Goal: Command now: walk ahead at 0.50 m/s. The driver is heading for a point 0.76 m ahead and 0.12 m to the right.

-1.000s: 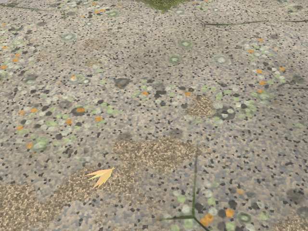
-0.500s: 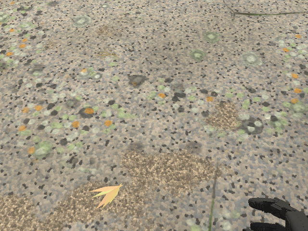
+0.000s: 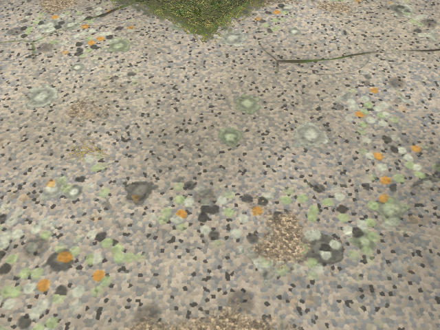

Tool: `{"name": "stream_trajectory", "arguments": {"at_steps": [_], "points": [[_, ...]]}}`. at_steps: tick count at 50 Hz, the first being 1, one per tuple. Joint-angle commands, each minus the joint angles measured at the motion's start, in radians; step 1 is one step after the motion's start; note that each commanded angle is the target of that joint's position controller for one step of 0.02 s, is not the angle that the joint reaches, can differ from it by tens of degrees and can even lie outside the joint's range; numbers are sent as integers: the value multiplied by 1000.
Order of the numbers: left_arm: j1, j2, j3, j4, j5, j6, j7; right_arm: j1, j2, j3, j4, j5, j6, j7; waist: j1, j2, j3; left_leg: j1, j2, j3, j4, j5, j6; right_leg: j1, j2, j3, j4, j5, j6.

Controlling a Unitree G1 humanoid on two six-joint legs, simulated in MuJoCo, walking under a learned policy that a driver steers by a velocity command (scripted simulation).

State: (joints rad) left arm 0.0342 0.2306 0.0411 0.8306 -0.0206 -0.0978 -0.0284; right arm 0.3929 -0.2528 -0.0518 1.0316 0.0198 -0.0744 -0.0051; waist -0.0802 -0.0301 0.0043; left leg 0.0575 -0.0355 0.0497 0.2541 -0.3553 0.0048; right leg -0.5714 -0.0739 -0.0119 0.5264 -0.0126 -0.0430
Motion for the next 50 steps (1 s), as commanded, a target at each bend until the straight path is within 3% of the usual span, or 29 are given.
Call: {"name": "stream_trajectory", "arguments": {"at_steps": [1,2,3,4,5,6,7,9,12,15,19,24,27,28,29,30,31,32,33,34,35,37,38,41,46,50], "points": [[165,164,59,-11,0,-20,-3,-27,-157,-29,-42,-3,11,-5,159,98,-73,-38,237,-80,247,731,131,276,60,-46,-41,-62,-61],[363,243,84,32,11,-19,6,-22,-118,-10,-67,-19,11,-5,225,18,-229,-219,177,-26,548,577,94,589,-79,108,-6,-37,-124],[455,333,105,64,19,-13,2,107,19,29,-74,-18,-12,6,171,-256,-370,-642,-13,-11,930,25,23,964,-314,596,-112,-231,-289],[453,231,75,57,16,-13,0,67,-64,12,-60,3,-39,11,194,-204,-395,-765,2,-165,1067,-199,39,982,-325,751,-221,-305,-280],[361,185,59,41,13,-15,3,-34,-137,-8,-93,27,-54,14,182,-147,-241,-840,57,-160,1102,-134,58,860,-292,593,-223,-259,-225],[272,159,48,19,17,-15,4,-96,-135,-7,-108,26,-58,8,154,-63,-159,-813,112,-132,1065,-41,61,710,-255,456,-239,-145,-201],[216,131,41,13,23,-15,1,-128,-125,-13,-111,9,-53,1,126,-17,-94,-771,145,-120,997,18,58,576,-216,360,-271,-56,-188],[194,98,32,23,32,-21,-6,-93,-88,-17,-104,2,-24,-2,74,-48,-64,-666,180,-123,915,77,53,453,-168,262,-330,-7,-176],[237,133,42,50,26,-26,5,-121,-61,-17,-115,-5,-1,-4,60,-32,-20,-699,190,-109,812,146,32,414,-160,190,-385,56,-196],[279,146,46,69,23,-16,22,-233,-61,-20,-152,-14,-1,-2,82,-20,14,-775,191,-104,642,294,10,443,-150,142,-411,59,-186],[330,157,47,91,13,-9,33,-367,-42,-11,-186,-9,-9,10,121,-30,47,-732,151,-64,420,452,6,455,-119,69,-425,23,-155],[398,166,55,136,4,9,39,-483,-51,-5,-233,1,-20,34,150,-35,89,-748,128,-59,296,401,33,592,-176,68,-371,32,-146],[371,186,64,139,0,23,44,-436,-87,-18,-234,3,-30,45,103,-57,54,-642,96,-36,258,296,71,650,-201,69,-281,203,-121],[346,191,65,134,0,28,45,-357,-110,-32,-213,1,-32,44,54,-66,4,-516,61,-4,244,281,89,643,-181,46,-188,369,-104],[336,169,56,129,3,33,45,-192,-153,-57,-159,-1,-32,39,-19,-50,-91,-293,35,14,242,293,116,586,-126,6,0,456,-77],[348,137,39,105,20,34,46,-5,-231,-81,-119,-13,-30,29,-74,60,-238,19,207,-186,266,299,180,376,-63,-42,317,210,-38],[473,-7,-1,99,20,10,33,62,-300,-93,-94,-15,-25,33,-3,332,-362,343,427,-681,137,108,350,-28,133,-9,668,-466,27],[413,92,19,109,-4,-15,30,35,-208,-65,-104,-10,-26,34,-33,252,-347,319,420,-763,55,107,333,-138,106,130,799,-575,18],[325,148,34,83,-23,-28,30,-65,-163,-51,-125,-12,-29,30,-17,203,-205,186,395,-587,67,298,288,-189,60,116,830,-515,9],[283,150,35,77,-16,-29,38,-154,-133,-39,-148,-19,-30,29,21,106,-145,34,361,-439,72,523,262,-135,7,88,790,-434,14],[265,144,44,82,-3,-18,47,-209,-96,-29,-152,-26,-31,32,52,64,-95,-95,326,-320,59,674,242,-79,-19,79,731,-404,23],[323,97,46,98,-4,19,54,-219,-63,-20,-132,-44,-39,33,102,99,-87,-220,295,-203,23,794,220,50,-39,93,657,-368,24],[339,75,44,104,-6,34,56,-220,-72,-20,-121,-48,-41,29,115,105,-77,-261,290,-156,4,833,228,73,-31,89,628,-350,30],[274,73,47,60,6,55,60,-240,-121,-31,-114,-48,-37,0,128,110,-56,-274,283,-56,-21,891,226,35,-20,87,479,-221,47],[142,72,44,-8,9,68,36,-237,-154,-39,-114,-33,1,-38,81,106,-59,-207,275,42,-27,787,203,58,-15,25,248,-43,51],[77,90,52,-63,11,83,18,-219,-170,-49,-113,-17,37,-46,58,107,-35,-110,317,43,39,715,191,30,-1,-6,168,-136,34]]}}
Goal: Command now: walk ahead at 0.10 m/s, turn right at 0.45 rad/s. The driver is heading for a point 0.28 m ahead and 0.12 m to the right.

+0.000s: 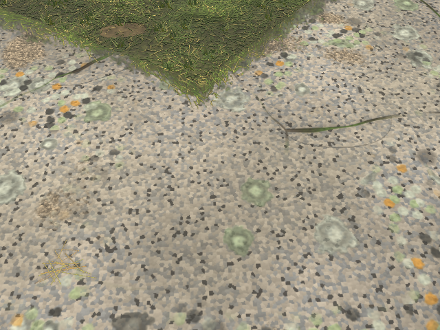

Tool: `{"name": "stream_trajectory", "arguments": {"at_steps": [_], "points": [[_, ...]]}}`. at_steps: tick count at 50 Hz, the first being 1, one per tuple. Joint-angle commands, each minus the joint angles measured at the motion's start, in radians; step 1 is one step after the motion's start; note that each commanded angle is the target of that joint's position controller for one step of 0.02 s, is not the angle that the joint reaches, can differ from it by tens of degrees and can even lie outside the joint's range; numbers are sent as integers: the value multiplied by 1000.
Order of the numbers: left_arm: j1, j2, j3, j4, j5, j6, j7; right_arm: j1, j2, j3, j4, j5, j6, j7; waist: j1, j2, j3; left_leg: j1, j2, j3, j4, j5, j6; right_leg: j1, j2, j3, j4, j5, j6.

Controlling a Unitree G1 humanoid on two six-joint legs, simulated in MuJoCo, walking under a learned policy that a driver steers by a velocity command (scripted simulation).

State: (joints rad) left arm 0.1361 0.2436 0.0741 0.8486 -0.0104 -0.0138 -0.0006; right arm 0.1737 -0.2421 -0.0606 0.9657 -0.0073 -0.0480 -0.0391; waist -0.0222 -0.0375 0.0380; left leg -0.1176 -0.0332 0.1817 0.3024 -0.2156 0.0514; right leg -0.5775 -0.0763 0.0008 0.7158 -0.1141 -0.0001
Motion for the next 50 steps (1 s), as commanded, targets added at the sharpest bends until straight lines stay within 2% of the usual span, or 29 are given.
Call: {"name": "stream_trajectory", "arguments": {"at_steps": [1,4,5,6,7,8,9,10,11,12,14,17,23,26,27,28,29,30,31,32,34,37,39,41,42,43,45,46,50], "points": [[-31,81,22,-95,1,1,-16,-3,-186,-43,-51,15,19,-14,1,119,-63,80,326,-94,20,572,138,34,8,-27,-36,-77,-18],[21,91,33,-108,-4,-1,-32,-35,-196,-50,-75,32,41,-22,42,116,-82,97,313,-72,188,637,83,134,58,-77,-193,-62,-64],[91,137,53,-97,2,-5,-27,0,-185,-50,-71,29,43,-22,70,63,-129,51,251,-36,334,605,27,282,74,-45,-290,128,-101],[165,255,86,-99,15,-6,-5,-8,-152,-38,-105,-2,37,-16,81,-122,-208,-161,158,8,609,312,-51,505,-95,209,-277,596,-188],[180,314,91,-110,31,-5,0,-1,-91,-16,-147,-29,27,-3,46,-271,-298,-480,-29,-67,889,-483,-106,719,-314,550,-283,815,-414],[180,231,67,-124,27,-9,-5,-37,-123,-24,-137,-11,21,14,81,-117,-361,-507,9,-253,984,-488,-90,697,-295,529,-306,671,-401],[101,210,61,-144,19,-15,-3,-69,-139,-29,-145,22,22,19,61,-73,-277,-548,34,-259,985,-406,-78,618,-244,423,-324,558,-348],[43,196,58,-157,5,-13,2,-74,-139,-32,-134,20,29,9,37,-1,-213,-554,58,-254,929,-328,-80,539,-190,360,-344,413,-289],[7,179,53,-167,-5,-6,9,-88,-160,-41,-136,5,37,-2,26,4,-172,-535,72,-254,865,-271,-86,461,-163,333,-367,310,-261],[-7,181,51,-173,2,0,14,-84,-161,-44,-139,1,43,-6,7,-29,-162,-475,65,-247,835,-232,-90,387,-133,312,-383,265,-252],[0,192,54,-180,13,5,22,-65,-135,-41,-139,5,47,-9,-1,-68,-166,-437,41,-240,747,-192,-101,357,-105,302,-393,242,-249],[15,207,59,-185,7,8,34,-70,-117,-33,-140,7,46,-15,13,-80,-186,-411,33,-250,616,-148,-120,370,-99,315,-387,170,-240],[9,184,39,-188,22,22,35,-71,-130,-30,-142,15,40,2,41,-127,-163,-281,40,-228,443,-136,-116,317,-94,353,-381,4,-221],[-6,163,21,-188,14,32,37,-7,-115,-25,-123,12,23,21,1,-112,-150,-140,29,-192,181,-6,-75,299,-65,354,-319,21,-175],[31,148,15,-177,13,32,39,12,-136,-28,-119,0,19,26,0,-74,-143,-65,67,-223,100,76,-47,262,-30,330,-284,-18,-131],[61,108,3,-180,24,29,39,35,-204,-38,-124,-23,18,25,25,90,-152,9,243,-402,41,182,14,179,63,233,-118,-163,-68],[51,108,7,-216,17,21,34,-9,-237,-40,-120,-36,21,25,73,297,-94,-81,380,-571,6,272,163,101,167,110,-57,-381,-24],[8,171,22,-209,24,14,34,-56,-182,-27,-151,-42,14,23,32,266,-88,-135,404,-598,-21,261,221,138,127,125,83,-445,6],[-4,200,37,-201,11,15,34,-63,-176,-26,-153,-34,8,18,23,231,-82,-114,370,-559,-11,266,209,119,131,122,176,-432,17],[12,182,39,-181,10,22,38,-69,-189,-29,-151,-19,5,15,29,198,-82,-87,334,-511,6,288,184,100,126,121,232,-421,34],[34,132,29,-163,13,34,40,-72,-163,-20,-141,5,5,11,36,176,-75,-54,298,-442,39,384,156,100,96,122,235,-383,62],[5,59,0,-153,5,30,35,-47,-146,-17,-115,3,24,13,8,206,-94,-28,227,-347,81,469,123,221,81,38,-10,-324,75],[22,74,6,-132,-5,31,34,-33,-158,-16,-102,11,33,16,16,215,-105,-15,217,-342,108,478,118,319,93,4,-213,-187,65],[37,113,13,-115,4,37,34,4,-151,-12,-87,19,27,21,16,182,-105,-56,199,-347,109,361,62,454,72,37,-379,23,28],[46,163,21,-120,13,41,40,14,-136,-4,-88,3,15,29,0,102,-132,-120,172,-320,131,266,17,548,-5,107,-328,230,1],[38,201,30,-103,13,45,37,53,-124,-4,-81,-4,4,39,-46,-21,-141,-131,101,-245,117,136,-24,529,-20,111,-253,225,-49],[24,114,11,-100,25,38,17,-31,-141,-5,-71,-3,8,38,9,11,-91,-80,74,-204,146,54,-65,405,4,112,-291,16,-55],[22,118,9,-89,31,31,16,-47,-122,-1,-71,1,14,32,4,0,-70,-78,76,-201,155,62,-60,380,12,109,-297,2,-39],[35,115,2,-55,22,4,18,-31,-121,-2,-48,-1,36,15,-6,-29,-33,-61,76,-203,166,91,-64,331,19,104,-302,1,-25]]}}
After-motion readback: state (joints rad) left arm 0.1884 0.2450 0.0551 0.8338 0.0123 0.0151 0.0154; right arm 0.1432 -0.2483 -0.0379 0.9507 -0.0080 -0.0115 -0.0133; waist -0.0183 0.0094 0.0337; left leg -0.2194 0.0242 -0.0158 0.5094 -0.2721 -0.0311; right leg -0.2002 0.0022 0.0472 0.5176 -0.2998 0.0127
